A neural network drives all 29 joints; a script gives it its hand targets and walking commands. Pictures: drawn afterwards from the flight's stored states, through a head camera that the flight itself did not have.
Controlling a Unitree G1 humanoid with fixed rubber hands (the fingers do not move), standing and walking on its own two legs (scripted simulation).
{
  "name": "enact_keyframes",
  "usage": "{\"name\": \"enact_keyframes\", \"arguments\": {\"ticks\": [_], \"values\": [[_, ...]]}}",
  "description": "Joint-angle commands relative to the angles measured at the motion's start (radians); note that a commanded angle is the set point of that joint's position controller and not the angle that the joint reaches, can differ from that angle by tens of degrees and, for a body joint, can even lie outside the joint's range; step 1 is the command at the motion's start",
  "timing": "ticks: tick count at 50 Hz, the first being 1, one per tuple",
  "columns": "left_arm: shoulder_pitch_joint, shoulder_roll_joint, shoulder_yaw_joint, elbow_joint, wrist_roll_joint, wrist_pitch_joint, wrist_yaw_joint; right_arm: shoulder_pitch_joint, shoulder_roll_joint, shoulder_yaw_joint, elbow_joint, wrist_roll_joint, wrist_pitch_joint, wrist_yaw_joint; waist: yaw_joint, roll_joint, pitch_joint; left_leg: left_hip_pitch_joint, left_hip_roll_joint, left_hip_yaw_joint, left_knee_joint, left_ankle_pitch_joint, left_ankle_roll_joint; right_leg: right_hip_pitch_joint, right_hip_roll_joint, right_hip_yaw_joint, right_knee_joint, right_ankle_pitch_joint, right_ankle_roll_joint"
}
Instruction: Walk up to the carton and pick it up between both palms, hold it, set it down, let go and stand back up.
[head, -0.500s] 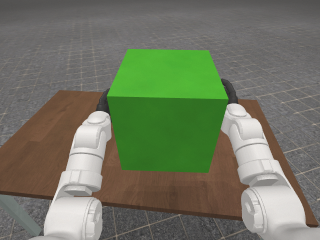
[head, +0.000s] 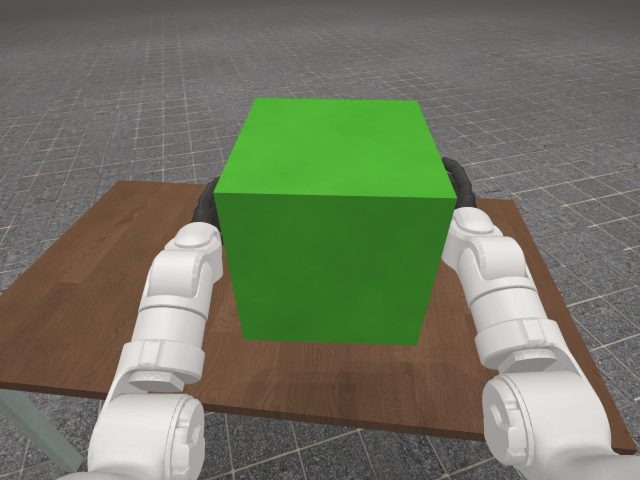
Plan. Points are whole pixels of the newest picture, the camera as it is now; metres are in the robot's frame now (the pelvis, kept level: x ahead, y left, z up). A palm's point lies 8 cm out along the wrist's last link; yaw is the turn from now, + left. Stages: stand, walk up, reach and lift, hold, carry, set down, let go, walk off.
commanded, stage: hold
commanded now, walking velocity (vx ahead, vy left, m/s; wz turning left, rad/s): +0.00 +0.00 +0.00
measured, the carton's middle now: (333, 216) +0.41 +0.01 +0.17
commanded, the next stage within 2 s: none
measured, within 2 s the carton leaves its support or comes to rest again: neither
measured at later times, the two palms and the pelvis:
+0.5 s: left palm (207, 232) +0.37 +0.17 +0.18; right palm (459, 216) +0.38 -0.15 +0.19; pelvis +0.00 +0.00 +0.00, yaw +0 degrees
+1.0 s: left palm (207, 232) +0.37 +0.17 +0.18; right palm (459, 216) +0.38 -0.15 +0.19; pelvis +0.00 +0.00 +0.00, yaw +0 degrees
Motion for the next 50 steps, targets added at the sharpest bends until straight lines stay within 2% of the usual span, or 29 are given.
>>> {"name": "enact_keyframes", "arguments": {"ticks": [1, 3, 5, 10, 11, 14, 15, 18, 21, 24, 26, 29, 38, 41, 44, 50], "values": [[-0.913, -0.723, -0.362, -0.450, -0.077, -0.104, -0.145, -0.853, 0.760, 0.520, -0.420, 0.267, -0.077, 0.156, -0.008, 0.011, -0.452, 0.259, -0.067, -0.053, -0.029, 0.086, 0.023, 0.260, 0.015, 0.042, -0.136, 0.214, 0.082], [-0.901, -0.730, -0.360, -0.451, -0.077, -0.105, -0.141, -0.861, 0.757, 0.525, -0.434, 0.270, -0.080, 0.159, -0.003, 0.005, -0.453, 0.270, -0.066, -0.054, -0.029, 0.109, 0.023, 0.258, 0.021, 0.039, -0.135, 0.233, 0.081], [-0.889, -0.726, -0.350, -0.418, -0.066, -0.098, -0.145, -0.852, 0.746, 0.508, -0.402, 0.258, -0.076, 0.157, -0.010, 0.002, -0.423, 0.262, -0.065, -0.054, -0.033, 0.088, 0.025, 0.248, 0.018, 0.037, -0.141, 0.207, 0.079], [-0.901, -0.718, -0.341, -0.428, -0.064, -0.099, -0.146, -0.862, 0.761, 0.517, -0.410, 0.260, -0.077, 0.159, 0.001, -0.007, -0.424, 0.250, -0.066, -0.051, -0.034, 0.081, 0.029, 0.259, 0.016, 0.040, -0.138, 0.204, 0.083], [-0.893, -0.728, -0.347, -0.428, -0.068, -0.100, -0.146, -0.866, 0.762, 0.519, -0.419, 0.264, -0.082, 0.158, -0.002, 0.004, -0.441, 0.262, -0.065, -0.051, -0.028, 0.093, 0.027, 0.259, 0.015, 0.041, -0.138, 0.216, 0.081], [-0.889, -0.719, -0.337, -0.434, -0.068, -0.102, -0.148, -0.850, 0.763, 0.516, -0.412, 0.258, -0.076, 0.155, -0.005, -0.013, -0.437, 0.254, -0.067, -0.049, -0.033, 0.092, 0.030, 0.272, 0.012, 0.044, -0.139, 0.228, 0.086], [-0.895, -0.720, -0.345, -0.434, -0.067, -0.100, -0.147, -0.849, 0.759, 0.519, -0.411, 0.263, -0.076, 0.156, -0.008, 0.002, -0.444, 0.262, -0.067, -0.049, -0.029, 0.093, 0.026, 0.265, 0.012, 0.044, -0.136, 0.239, 0.085], [-0.890, -0.726, -0.352, -0.442, -0.072, -0.102, -0.146, -0.860, 0.763, 0.526, -0.436, 0.266, -0.082, 0.155, -0.002, -0.007, -0.458, 0.257, -0.069, -0.051, -0.027, 0.102, 0.028, 0.277, 0.018, 0.040, -0.135, 0.237, 0.083], [-0.901, -0.721, -0.339, -0.419, -0.063, -0.097, -0.146, -0.850, 0.752, 0.507, -0.394, 0.259, -0.074, 0.159, -0.006, -0.005, -0.414, 0.259, -0.066, -0.052, -0.035, 0.077, 0.029, 0.243, 0.019, 0.038, -0.142, 0.200, 0.079], [-0.893, -0.722, -0.342, -0.416, -0.062, -0.097, -0.147, -0.862, 0.751, 0.502, -0.407, 0.252, -0.080, 0.160, -0.005, -0.001, -0.428, 0.254, -0.066, -0.050, -0.035, 0.076, 0.028, 0.256, 0.015, 0.040, -0.141, 0.199, 0.080], [-0.909, -0.717, -0.343, -0.424, -0.068, -0.105, -0.146, -0.856, 0.754, 0.504, -0.396, 0.250, -0.078, 0.159, -0.008, -0.010, -0.430, 0.258, -0.066, -0.050, -0.036, 0.077, 0.030, 0.250, 0.016, 0.038, -0.141, 0.206, 0.082], [-0.899, -0.730, -0.360, -0.445, -0.074, -0.104, -0.146, -0.852, 0.760, 0.517, -0.426, 0.262, -0.082, 0.157, -0.009, 0.007, -0.452, 0.262, -0.069, -0.051, -0.026, 0.101, 0.024, 0.269, 0.018, 0.040, -0.134, 0.240, 0.080], [-0.903, -0.712, -0.326, -0.416, -0.061, -0.101, -0.147, -0.858, 0.756, 0.508, -0.401, 0.254, -0.076, 0.159, 0.001, -0.011, -0.426, 0.247, -0.068, -0.048, -0.038, 0.068, 0.033, 0.258, 0.011, 0.045, -0.143, 0.204, 0.085], [-0.907, -0.719, -0.346, -0.449, -0.072, -0.105, -0.147, -0.845, 0.760, 0.519, -0.415, 0.265, -0.078, 0.157, -0.004, 0.002, -0.447, 0.259, -0.068, -0.050, -0.030, 0.094, 0.028, 0.267, 0.015, 0.044, -0.134, 0.234, 0.084], [-0.895, -0.725, -0.352, -0.425, -0.068, -0.100, -0.148, -0.848, 0.747, 0.508, -0.404, 0.255, -0.077, 0.158, -0.012, -0.001, -0.425, 0.260, -0.066, -0.053, -0.035, 0.081, 0.026, 0.250, 0.019, 0.037, -0.141, 0.209, 0.080], [-0.907, -0.715, -0.344, -0.428, -0.065, -0.102, -0.145, -0.849, 0.753, 0.510, -0.398, 0.254, -0.079, 0.161, -0.001, -0.003, -0.428, 0.255, -0.067, -0.050, -0.036, 0.075, 0.028, 0.257, 0.019, 0.038, -0.140, 0.198, 0.081]]}}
